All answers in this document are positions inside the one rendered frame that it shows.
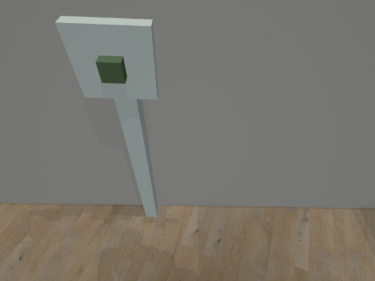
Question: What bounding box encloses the panel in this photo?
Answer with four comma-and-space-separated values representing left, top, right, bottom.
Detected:
55, 16, 158, 217

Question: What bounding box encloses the button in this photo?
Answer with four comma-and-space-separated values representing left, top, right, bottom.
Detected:
96, 56, 127, 84

